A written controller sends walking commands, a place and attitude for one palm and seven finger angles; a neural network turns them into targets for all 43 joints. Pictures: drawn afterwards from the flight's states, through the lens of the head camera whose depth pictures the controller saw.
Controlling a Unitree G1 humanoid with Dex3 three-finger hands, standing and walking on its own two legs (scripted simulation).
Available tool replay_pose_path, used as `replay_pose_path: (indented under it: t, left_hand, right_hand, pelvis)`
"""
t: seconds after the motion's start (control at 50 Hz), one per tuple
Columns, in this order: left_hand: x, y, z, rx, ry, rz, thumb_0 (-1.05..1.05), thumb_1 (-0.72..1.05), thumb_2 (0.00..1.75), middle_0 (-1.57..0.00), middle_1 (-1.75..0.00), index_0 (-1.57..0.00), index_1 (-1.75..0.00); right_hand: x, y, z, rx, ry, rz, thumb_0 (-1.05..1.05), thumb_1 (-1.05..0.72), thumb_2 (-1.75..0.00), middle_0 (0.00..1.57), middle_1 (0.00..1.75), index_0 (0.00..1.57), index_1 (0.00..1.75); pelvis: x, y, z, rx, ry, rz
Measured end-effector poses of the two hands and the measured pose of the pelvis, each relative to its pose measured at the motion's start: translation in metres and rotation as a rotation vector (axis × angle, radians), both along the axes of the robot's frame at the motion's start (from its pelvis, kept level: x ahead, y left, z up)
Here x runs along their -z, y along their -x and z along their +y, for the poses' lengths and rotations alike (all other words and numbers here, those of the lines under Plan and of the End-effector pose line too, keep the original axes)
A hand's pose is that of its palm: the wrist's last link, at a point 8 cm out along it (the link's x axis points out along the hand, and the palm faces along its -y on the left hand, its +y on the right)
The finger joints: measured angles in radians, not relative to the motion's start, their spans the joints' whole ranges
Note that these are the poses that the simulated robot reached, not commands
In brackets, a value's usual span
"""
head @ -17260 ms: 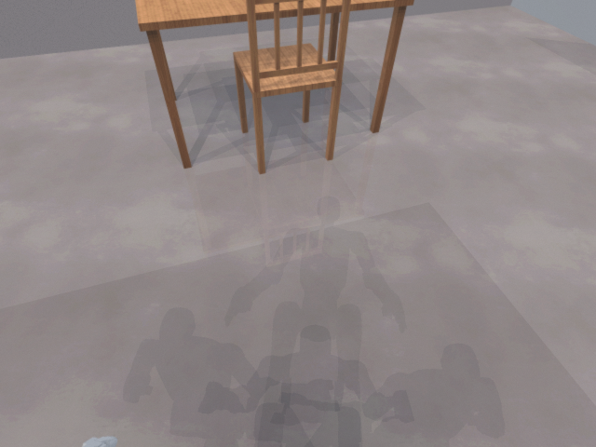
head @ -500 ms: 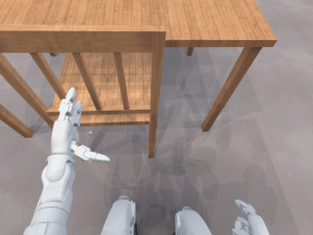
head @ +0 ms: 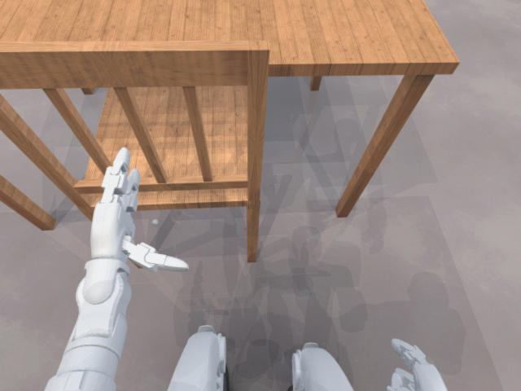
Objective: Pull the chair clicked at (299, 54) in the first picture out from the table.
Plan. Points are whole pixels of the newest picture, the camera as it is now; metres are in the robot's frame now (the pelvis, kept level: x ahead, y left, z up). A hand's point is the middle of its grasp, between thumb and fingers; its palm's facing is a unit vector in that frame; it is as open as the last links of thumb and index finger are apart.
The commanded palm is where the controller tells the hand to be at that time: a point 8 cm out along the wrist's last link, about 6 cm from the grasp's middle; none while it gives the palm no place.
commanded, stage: aim the fingers beside a spindle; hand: left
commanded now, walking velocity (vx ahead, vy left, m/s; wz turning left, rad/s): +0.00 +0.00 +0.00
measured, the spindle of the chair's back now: (145, 141) +0.51 +0.21 +0.02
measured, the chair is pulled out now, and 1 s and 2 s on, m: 0.00 0.00 0.00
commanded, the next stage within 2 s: push the fingers through the gap in 0.20 s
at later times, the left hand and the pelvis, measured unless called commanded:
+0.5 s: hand (149, 210) +0.38 +0.18 +0.02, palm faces +0.08 -1.00 -0.04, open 16.9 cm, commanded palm +0.36 +0.23 +0.02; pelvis +0.00 +0.00 +0.00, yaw +0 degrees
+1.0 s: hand (151, 181) +0.43 +0.19 +0.02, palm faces +0.08 -1.00 -0.03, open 16.9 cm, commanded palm +0.41 +0.23 +0.02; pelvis +0.00 +0.01 +0.00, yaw -1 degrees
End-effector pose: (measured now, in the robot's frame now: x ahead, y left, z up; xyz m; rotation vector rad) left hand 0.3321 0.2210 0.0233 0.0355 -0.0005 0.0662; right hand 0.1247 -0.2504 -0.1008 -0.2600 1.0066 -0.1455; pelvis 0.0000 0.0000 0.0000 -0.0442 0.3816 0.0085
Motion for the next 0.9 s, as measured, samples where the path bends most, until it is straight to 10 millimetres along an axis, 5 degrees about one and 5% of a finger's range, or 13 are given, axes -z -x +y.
replay_pose_path:
  t: [0.4, 0.9]
  left_hand:
    - [0.001, -0.009, 0.009, -0.02, -0.005, 0.009, -0.01, -0.5, 0.3, -0.07, -0.08, -0.06, -0.08]
    - [0.002, -0.06, 0.015, -0.017, 0.004, 0.01, -0.01, -0.5, 0.3, -0.07, -0.08, -0.06, -0.08]
  right_hand:
    - [0.002, 0.0, -0.007, 0.009, 0.006, 0.012, 0.01, -0.9, -0.89, 0.2, 0.3, 0.2, 0.3]
    - [0.007, 0.037, -0.003, 0.057, 0.021, 0.118, 0.01, -0.9, -0.89, 0.2, 0.3, 0.2, 0.3]
  pelvis:
    - [0.001, -0.002, -0.006, 0.002, -0.003, 0.008]
    - [0.003, -0.001, 0.004, 0.011, 0.009, 0.033]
